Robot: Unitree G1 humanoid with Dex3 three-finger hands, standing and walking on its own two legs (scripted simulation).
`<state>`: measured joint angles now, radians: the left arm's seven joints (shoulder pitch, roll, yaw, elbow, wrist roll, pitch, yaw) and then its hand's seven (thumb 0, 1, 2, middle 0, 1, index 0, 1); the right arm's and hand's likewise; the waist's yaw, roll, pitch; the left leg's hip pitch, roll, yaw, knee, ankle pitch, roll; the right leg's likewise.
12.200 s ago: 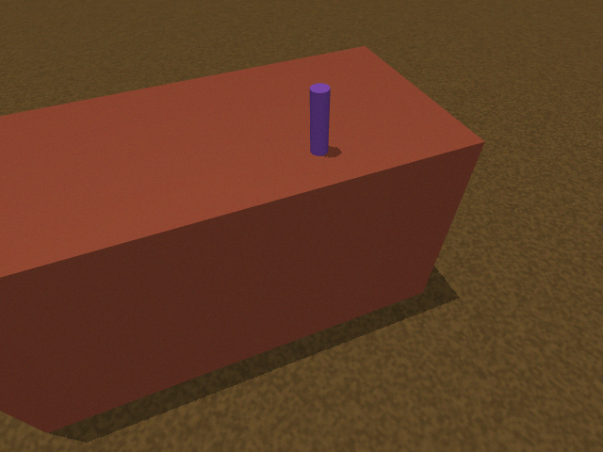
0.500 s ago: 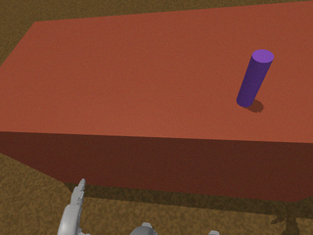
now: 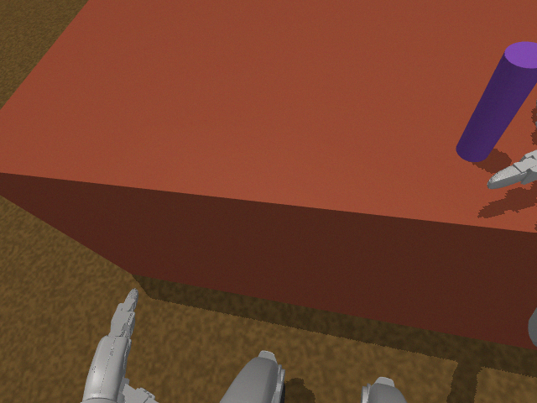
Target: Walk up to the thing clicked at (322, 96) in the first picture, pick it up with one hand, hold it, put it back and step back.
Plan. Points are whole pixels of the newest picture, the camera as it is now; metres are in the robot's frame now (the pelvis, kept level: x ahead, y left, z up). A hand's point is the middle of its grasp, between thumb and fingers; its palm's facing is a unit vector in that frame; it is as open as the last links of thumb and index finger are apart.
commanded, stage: close in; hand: right
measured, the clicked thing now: (495, 110) +0.53 -0.19 +0.09
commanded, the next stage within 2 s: rest palm in 0.28 s
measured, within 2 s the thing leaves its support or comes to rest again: leaves its support in 1.62 s
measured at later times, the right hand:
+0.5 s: hand (479, 127) +0.52 -0.18 +0.07, palm faces +0.07 +1.00 +0.03, open 17.7 cm
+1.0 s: hand (480, 114) +0.53 -0.18 +0.08, palm faces +0.09 +1.00 +0.02, open 13.7 cm
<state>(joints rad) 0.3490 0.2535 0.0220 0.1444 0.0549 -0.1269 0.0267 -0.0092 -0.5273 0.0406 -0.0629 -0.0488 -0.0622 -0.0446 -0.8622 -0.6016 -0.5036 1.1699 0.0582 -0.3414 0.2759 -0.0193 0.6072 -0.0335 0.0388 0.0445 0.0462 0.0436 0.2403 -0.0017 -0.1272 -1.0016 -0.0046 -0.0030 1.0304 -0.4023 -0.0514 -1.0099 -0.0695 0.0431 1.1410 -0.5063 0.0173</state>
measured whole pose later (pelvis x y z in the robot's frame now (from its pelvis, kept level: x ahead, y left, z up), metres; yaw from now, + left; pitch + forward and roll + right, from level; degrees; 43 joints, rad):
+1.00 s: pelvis +0.01 +0.00 +0.00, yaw +0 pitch +22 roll +3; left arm 0.39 0.24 0.03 0.04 0.05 -0.07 -0.01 -0.01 -0.54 0.05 -0.06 -0.05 -0.05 -0.05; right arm -0.92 -0.51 -0.46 1.17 0.01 -0.32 0.13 -0.02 0.50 -0.19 0.69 0.43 0.68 0.43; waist 0.24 -0.02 -0.13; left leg -1.00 0.00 -0.01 1.04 -0.42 -0.05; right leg -1.00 -0.07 0.04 1.14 -0.52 0.02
